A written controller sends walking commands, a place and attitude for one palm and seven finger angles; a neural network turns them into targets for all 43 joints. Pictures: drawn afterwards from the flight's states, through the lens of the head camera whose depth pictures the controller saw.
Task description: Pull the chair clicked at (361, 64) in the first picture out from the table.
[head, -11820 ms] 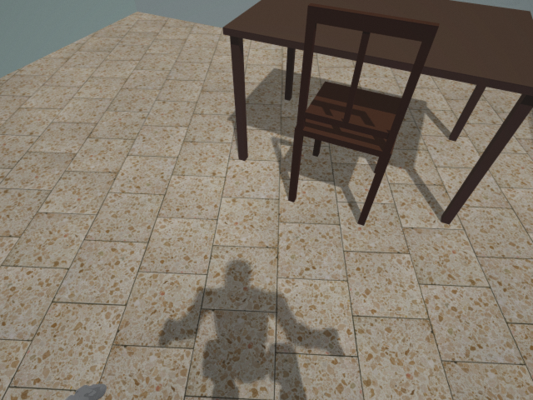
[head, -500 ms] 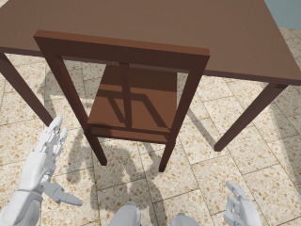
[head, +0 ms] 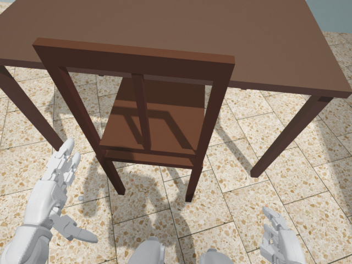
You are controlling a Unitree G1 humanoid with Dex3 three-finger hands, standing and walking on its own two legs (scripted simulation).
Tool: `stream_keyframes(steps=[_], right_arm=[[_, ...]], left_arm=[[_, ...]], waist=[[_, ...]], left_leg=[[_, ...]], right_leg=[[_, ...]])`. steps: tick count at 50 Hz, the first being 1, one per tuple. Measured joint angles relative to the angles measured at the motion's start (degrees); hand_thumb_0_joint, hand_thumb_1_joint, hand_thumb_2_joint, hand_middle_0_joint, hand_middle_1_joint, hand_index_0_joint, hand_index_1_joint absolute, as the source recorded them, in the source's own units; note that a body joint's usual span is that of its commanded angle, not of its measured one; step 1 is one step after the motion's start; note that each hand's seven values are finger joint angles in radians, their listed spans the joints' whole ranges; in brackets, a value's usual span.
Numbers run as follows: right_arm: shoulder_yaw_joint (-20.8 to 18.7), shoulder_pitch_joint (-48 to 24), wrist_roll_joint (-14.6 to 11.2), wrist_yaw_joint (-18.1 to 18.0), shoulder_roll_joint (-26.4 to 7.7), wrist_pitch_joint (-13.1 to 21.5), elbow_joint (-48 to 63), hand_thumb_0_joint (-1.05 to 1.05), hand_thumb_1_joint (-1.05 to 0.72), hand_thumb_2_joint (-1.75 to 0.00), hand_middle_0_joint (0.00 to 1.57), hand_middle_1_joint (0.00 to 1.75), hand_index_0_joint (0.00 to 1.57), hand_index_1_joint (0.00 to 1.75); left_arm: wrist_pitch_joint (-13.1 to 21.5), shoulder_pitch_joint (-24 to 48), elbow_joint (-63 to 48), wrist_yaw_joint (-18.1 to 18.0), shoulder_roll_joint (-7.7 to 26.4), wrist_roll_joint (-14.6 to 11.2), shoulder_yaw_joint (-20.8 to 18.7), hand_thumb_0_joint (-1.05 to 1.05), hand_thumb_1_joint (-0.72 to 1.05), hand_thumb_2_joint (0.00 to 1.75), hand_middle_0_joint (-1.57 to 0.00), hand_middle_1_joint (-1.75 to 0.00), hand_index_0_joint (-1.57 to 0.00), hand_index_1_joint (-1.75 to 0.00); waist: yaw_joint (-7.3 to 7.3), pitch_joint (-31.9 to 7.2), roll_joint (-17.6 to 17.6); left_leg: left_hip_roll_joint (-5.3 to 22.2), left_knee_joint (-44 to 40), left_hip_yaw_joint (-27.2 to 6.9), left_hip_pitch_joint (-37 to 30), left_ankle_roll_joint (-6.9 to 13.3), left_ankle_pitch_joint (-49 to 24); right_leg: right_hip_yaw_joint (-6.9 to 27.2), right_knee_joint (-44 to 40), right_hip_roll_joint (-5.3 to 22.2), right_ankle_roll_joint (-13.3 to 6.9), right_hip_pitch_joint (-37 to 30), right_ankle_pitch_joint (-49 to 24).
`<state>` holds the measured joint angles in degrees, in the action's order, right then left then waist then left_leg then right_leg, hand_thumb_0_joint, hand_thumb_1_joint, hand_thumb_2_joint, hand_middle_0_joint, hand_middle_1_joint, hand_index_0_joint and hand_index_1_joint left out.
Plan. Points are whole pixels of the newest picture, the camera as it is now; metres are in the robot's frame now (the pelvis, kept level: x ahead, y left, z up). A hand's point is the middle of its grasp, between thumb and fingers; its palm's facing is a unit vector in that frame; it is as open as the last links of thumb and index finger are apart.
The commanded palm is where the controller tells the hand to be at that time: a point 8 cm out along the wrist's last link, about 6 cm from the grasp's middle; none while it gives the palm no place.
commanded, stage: aim the fingers beside a spindle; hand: left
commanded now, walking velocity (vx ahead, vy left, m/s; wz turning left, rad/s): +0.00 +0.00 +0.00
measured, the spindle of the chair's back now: (143, 117) +0.47 +0.12 +0.00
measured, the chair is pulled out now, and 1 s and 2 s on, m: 0.00 0.00 0.00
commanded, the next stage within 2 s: push the fingers through the gap in 1.98 s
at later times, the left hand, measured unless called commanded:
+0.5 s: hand (98, 189) +0.26 +0.18 +0.02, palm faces -0.05 -1.00 -0.05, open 16.9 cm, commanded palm +0.25 +0.23 +0.02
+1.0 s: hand (121, 177) +0.30 +0.15 +0.00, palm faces -0.07 -1.00 -0.03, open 16.9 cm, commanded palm +0.29 +0.19 +0.00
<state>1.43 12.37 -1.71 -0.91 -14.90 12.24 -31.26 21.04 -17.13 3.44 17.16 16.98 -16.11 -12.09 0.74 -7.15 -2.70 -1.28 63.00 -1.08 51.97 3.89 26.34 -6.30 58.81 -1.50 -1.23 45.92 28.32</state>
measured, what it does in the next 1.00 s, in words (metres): stands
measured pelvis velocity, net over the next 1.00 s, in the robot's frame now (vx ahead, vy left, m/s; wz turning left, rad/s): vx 0.00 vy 0.00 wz -0.02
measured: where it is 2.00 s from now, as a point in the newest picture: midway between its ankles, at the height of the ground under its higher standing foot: outside the picture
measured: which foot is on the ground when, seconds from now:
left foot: down 0.00-1.00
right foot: down 0.00-1.00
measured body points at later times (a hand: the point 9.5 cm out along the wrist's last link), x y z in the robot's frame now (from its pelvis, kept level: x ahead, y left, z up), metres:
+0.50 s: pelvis +0.00 -0.01 -0.01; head +0.09 +0.00 +0.43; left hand +0.26 +0.24 +0.03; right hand +0.17 -0.26 -0.09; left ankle +0.04 +0.07 -0.66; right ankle +0.00 -0.11 -0.66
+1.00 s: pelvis +0.00 +0.00 -0.02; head +0.10 +0.00 +0.42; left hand +0.30 +0.20 +0.00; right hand +0.17 -0.25 -0.11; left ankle +0.04 +0.07 -0.66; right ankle +0.00 -0.11 -0.66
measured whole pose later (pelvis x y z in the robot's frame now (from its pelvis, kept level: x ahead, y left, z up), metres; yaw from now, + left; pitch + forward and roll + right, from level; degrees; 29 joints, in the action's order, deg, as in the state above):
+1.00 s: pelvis +0.00 +0.00 -0.02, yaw -1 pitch +20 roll -3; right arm 1.2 11.5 -0.5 1.1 -15.1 7.7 -30.8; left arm 23.5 -1.9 14.4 9.3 11.9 -10.3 -5.1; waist 1.2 -8.4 -2.4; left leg -1.1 69.1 0.3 60.1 3.7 28.5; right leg -5.3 66.6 -1.3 -1.6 55.1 31.1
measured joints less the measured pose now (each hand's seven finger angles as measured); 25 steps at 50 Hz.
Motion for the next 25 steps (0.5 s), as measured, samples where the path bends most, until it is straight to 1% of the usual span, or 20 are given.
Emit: stream_keyframes(steps=[8, 15, 20, 25], right_arm=[[-0.19, -0.22, 0.02, -0.25, -0.58, 0.56, -0.43, 0.01, -0.90, -0.90, 0.20, 0.30, 0.20, 0.30], [-0.65, -0.01, 0.18, 0.06, -0.67, 0.27, -0.73, 0.01, -0.91, -0.90, 0.20, 0.30, 0.20, 0.30], [-0.99, 0.25, 0.24, 0.46, -0.57, -0.13, -0.65, 0.01, -0.91, -0.90, 0.20, 0.30, 0.20, 0.30], [-1.18, 0.42, 0.33, 0.79, -0.64, -0.39, -0.60, 0.01, -0.91, -0.90, 0.20, 0.30, 0.20, 0.30]], left_arm=[[0.54, 2.93, 3.04, 0.59, -0.31, -0.05, 0.00, -0.01, -0.50, 0.30, -0.06, -0.08, -0.06, -0.08], [0.83, 4.87, 4.49, 0.55, -0.76, 0.41, 0.25, -0.01, -0.50, 0.30, -0.06, -0.08, -0.06, -0.08], [1.21, 4.92, 4.78, 0.10, -1.07, 0.35, 0.14, -0.01, -0.50, 0.30, -0.06, -0.08, -0.06, -0.08], [2.26, 4.43, 4.51, -0.48, -1.65, 0.57, 0.97, -0.01, -0.50, 0.30, -0.06, -0.08, -0.06, -0.08]], waist=[[-0.02, -0.03, 0.00], [0.38, -0.41, 0.33], [0.66, -0.67, 0.36], [0.65, -0.97, 0.18]], left_leg=[[0.11, 0.84, -0.24, 1.03, -0.43, 0.37], [0.31, 1.39, 0.09, 2.02, -0.66, 0.77], [0.46, 1.67, 0.40, 2.55, -0.71, 0.99], [0.45, 2.31, 0.55, 3.32, -0.64, 1.25]], right_leg=[[-0.25, 1.13, -0.10, -0.48, 1.13, 0.61], [0.08, 2.10, -0.24, -0.71, 2.45, 1.08], [0.39, 2.58, -0.35, -0.77, 3.19, 1.27], [0.51, 3.35, -0.30, -0.72, 4.04, 1.57]])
